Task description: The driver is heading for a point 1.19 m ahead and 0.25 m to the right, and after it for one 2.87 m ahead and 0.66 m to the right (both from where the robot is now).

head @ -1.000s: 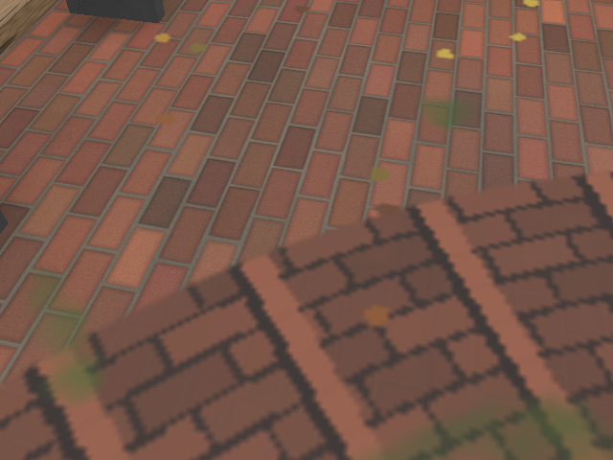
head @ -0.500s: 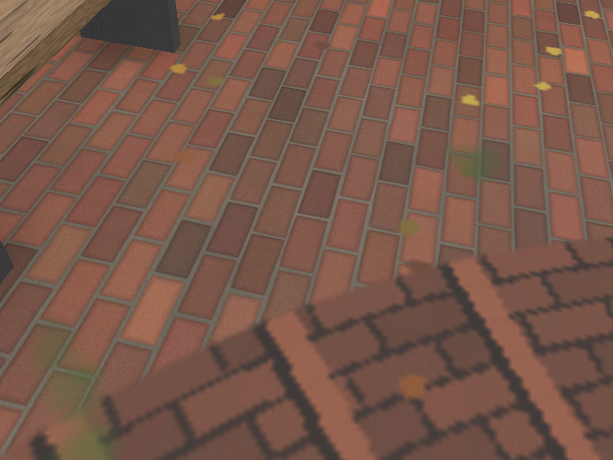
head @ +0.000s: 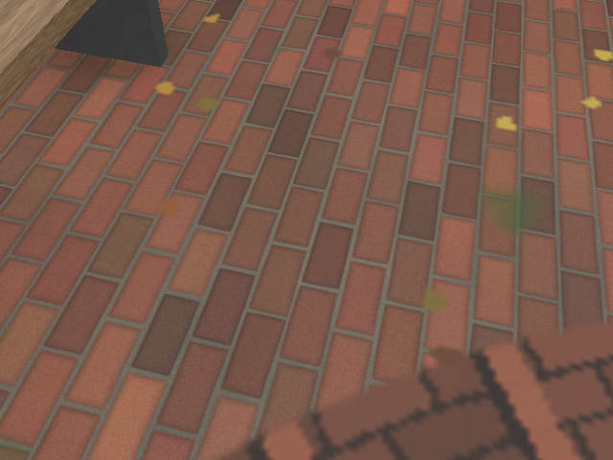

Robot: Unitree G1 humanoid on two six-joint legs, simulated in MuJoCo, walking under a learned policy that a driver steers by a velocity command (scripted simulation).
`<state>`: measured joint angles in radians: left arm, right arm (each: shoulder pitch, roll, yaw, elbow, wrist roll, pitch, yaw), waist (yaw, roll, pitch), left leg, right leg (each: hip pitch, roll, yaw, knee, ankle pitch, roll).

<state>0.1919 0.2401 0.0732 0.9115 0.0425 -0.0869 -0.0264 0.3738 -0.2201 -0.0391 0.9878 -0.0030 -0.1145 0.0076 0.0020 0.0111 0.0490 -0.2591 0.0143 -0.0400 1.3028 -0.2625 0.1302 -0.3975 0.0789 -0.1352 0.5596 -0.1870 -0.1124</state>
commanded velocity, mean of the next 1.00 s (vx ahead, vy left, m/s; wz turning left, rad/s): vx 1.00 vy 0.00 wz -0.47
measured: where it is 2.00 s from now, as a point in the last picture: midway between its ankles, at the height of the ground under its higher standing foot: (403, 153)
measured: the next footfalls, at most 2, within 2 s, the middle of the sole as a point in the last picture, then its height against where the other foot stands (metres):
left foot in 0.36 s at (261, 405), level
right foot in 0.84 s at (346, 261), level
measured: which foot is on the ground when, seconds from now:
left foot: up 0.00-0.34, down 0.36-0.84, up 0.86-1.00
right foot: down 0.00-0.38, up 0.40-0.82, down 0.84-1.00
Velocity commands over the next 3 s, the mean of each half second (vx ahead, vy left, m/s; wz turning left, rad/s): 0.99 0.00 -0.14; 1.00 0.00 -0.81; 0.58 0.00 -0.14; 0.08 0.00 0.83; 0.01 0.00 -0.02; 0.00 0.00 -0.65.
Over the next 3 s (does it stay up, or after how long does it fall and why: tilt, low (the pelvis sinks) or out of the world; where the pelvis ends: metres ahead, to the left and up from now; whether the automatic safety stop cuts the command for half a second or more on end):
stays up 1.35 -0.30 0.02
